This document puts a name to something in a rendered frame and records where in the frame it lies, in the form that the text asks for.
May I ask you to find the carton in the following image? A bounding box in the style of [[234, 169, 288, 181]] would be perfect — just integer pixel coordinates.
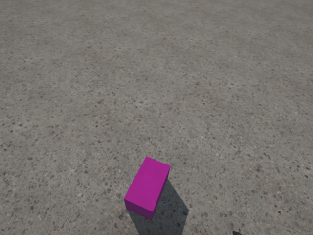
[[124, 156, 171, 220]]

